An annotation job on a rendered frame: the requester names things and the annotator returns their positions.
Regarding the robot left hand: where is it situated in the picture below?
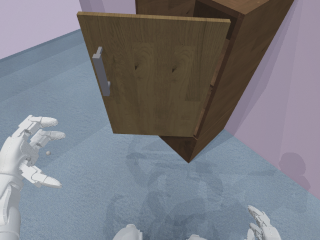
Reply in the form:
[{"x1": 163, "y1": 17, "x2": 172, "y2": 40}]
[{"x1": 0, "y1": 115, "x2": 66, "y2": 189}]

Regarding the left robot shin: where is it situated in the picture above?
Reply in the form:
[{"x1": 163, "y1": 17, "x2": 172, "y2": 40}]
[{"x1": 126, "y1": 224, "x2": 136, "y2": 228}]

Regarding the robot left thigh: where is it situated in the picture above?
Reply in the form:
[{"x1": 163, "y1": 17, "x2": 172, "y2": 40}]
[{"x1": 113, "y1": 227, "x2": 143, "y2": 240}]

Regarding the cupboard door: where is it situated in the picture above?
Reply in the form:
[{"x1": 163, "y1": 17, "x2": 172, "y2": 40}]
[{"x1": 76, "y1": 11, "x2": 231, "y2": 137}]

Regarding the robot right hand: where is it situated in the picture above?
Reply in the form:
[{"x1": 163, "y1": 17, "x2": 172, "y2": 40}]
[{"x1": 244, "y1": 205, "x2": 282, "y2": 240}]

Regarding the left robot forearm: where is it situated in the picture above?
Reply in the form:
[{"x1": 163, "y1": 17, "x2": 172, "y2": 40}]
[{"x1": 0, "y1": 173, "x2": 24, "y2": 240}]

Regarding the handle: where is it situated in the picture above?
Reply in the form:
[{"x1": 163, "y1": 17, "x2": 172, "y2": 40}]
[{"x1": 92, "y1": 46, "x2": 111, "y2": 96}]

